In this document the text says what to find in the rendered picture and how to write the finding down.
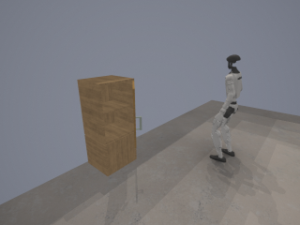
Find robot left upper arm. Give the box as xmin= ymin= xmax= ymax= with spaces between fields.
xmin=225 ymin=74 xmax=235 ymax=98

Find left robot hand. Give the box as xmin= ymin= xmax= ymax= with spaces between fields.
xmin=212 ymin=113 xmax=224 ymax=128

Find robot left forearm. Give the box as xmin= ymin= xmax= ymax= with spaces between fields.
xmin=219 ymin=93 xmax=233 ymax=115

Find handle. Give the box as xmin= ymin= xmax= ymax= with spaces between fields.
xmin=135 ymin=116 xmax=143 ymax=130

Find left robot shin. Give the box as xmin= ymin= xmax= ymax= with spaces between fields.
xmin=211 ymin=132 xmax=223 ymax=158

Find cupboard door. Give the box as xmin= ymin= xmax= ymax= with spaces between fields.
xmin=132 ymin=81 xmax=137 ymax=148

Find robot right foot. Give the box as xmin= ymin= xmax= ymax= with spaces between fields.
xmin=221 ymin=148 xmax=235 ymax=157

